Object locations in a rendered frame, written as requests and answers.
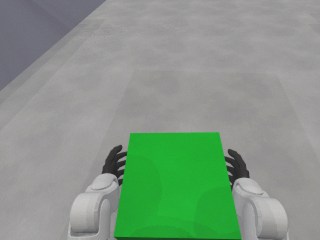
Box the left robot forearm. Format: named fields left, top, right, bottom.
left=67, top=173, right=120, bottom=240

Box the carton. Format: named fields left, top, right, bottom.
left=114, top=132, right=242, bottom=240

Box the left robot hand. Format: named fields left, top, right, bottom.
left=101, top=145, right=127, bottom=186

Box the right robot forearm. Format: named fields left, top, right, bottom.
left=232, top=177, right=290, bottom=240

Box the right robot hand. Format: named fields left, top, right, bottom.
left=224, top=149, right=250, bottom=191

